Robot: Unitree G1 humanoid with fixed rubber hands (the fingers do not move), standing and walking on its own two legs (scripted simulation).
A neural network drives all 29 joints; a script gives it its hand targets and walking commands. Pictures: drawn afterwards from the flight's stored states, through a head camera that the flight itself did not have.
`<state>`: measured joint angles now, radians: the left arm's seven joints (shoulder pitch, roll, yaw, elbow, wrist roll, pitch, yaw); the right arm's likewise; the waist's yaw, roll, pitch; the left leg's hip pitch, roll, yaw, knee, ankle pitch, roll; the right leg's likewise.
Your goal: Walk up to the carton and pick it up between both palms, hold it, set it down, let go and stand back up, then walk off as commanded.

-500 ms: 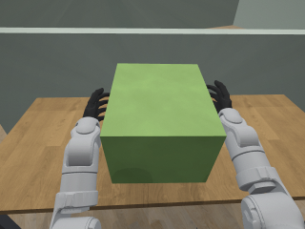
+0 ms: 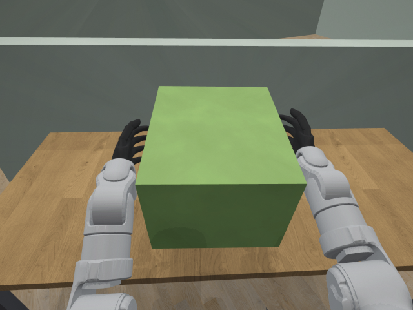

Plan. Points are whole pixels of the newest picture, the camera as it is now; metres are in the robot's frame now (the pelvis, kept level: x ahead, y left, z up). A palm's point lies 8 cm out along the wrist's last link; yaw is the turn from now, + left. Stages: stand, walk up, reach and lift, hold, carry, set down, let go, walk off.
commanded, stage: hold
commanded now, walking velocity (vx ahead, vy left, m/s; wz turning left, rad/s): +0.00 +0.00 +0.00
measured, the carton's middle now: (214, 160) +0.39 +0.00 +0.15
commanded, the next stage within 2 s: none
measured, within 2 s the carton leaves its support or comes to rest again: neither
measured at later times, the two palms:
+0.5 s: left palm (124, 160) +0.34 +0.17 +0.18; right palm (301, 149) +0.37 -0.16 +0.19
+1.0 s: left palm (124, 160) +0.34 +0.17 +0.19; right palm (301, 149) +0.37 -0.16 +0.19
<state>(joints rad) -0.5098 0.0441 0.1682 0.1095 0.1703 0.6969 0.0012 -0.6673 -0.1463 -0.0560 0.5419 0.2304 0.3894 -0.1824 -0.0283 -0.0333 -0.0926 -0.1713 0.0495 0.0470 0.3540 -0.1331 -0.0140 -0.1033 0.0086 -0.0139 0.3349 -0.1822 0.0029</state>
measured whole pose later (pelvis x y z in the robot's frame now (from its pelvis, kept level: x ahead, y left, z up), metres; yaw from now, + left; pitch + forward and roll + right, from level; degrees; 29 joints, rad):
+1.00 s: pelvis +0.00 +0.00 +0.00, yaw +0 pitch -3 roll -1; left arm -0.51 0.04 0.17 0.11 0.17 0.70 0.00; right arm -0.67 -0.15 -0.06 0.54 0.23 0.39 -0.18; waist -0.03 -0.03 -0.09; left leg -0.17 0.05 0.05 0.35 -0.13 -0.01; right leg -0.10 0.01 -0.01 0.33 -0.18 0.00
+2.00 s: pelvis +0.00 +0.00 +0.00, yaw +0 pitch -3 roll -1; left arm -0.51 0.04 0.17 0.11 0.17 0.70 0.00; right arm -0.67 -0.15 -0.06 0.54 0.23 0.39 -0.18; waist -0.03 -0.03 -0.09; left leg -0.17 0.05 0.05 0.35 -0.13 -0.01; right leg -0.10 0.01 -0.01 0.33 -0.18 0.00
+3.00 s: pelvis +0.00 +0.00 +0.00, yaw +0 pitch -3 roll -1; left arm -0.51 0.04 0.17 0.11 0.17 0.70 0.00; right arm -0.67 -0.15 -0.06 0.54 0.23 0.39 -0.18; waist -0.03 -0.03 -0.09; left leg -0.17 0.05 0.04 0.35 -0.13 -0.01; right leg -0.10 0.01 -0.01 0.33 -0.18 0.00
